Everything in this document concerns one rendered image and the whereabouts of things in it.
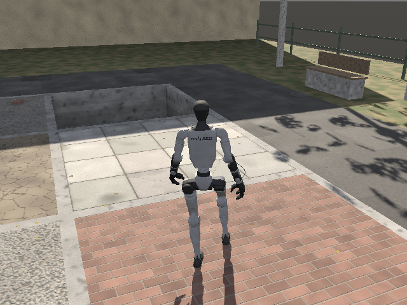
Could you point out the robot right hand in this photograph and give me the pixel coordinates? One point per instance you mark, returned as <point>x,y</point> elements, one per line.
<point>241,190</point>

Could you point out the robot left forearm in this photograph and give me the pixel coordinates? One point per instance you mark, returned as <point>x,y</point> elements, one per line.
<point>174,166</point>

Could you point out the left robot upper arm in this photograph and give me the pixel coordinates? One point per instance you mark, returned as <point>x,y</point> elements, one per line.
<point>181,135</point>

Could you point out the right robot upper arm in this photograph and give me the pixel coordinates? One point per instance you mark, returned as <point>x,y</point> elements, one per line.
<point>225,144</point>

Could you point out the left robot shin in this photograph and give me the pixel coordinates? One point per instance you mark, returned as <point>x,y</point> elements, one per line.
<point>195,238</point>

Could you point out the robot left thigh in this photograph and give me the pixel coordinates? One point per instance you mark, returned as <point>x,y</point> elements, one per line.
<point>190,195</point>

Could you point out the robot left hand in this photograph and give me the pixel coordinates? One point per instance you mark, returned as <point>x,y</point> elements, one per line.
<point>177,175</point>

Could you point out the robot right forearm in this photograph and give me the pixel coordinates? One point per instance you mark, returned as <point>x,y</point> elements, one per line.
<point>234,171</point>

